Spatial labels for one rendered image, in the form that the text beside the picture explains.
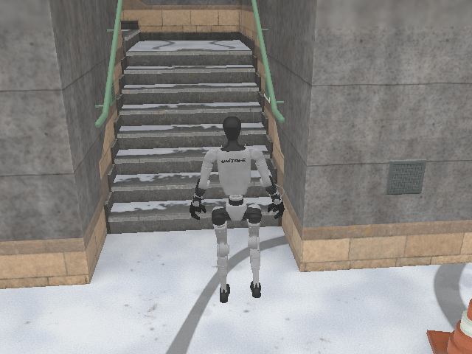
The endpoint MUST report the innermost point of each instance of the right robot upper arm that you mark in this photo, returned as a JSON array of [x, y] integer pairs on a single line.
[[262, 167]]

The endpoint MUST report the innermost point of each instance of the left robot upper arm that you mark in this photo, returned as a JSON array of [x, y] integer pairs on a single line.
[[206, 168]]

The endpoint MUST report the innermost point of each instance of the left robot forearm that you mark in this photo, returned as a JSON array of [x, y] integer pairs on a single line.
[[199, 193]]

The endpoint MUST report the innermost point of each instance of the left robot foot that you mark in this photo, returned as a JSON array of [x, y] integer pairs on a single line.
[[224, 296]]

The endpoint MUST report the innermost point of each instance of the right robot forearm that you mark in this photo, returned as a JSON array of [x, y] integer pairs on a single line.
[[273, 193]]

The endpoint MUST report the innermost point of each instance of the right robot hand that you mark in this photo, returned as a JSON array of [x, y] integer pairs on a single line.
[[279, 207]]

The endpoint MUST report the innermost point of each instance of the left robot hand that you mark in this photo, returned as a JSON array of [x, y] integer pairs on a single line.
[[197, 209]]

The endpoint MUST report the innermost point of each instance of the robot left shin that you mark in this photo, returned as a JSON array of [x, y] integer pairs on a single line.
[[222, 269]]

